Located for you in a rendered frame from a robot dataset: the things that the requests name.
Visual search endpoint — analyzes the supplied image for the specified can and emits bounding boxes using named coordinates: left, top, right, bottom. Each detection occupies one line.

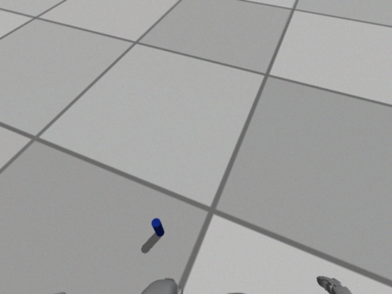
left=151, top=218, right=164, bottom=236

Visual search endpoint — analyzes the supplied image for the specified right robot hand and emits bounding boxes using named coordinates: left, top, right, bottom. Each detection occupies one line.
left=317, top=276, right=352, bottom=294

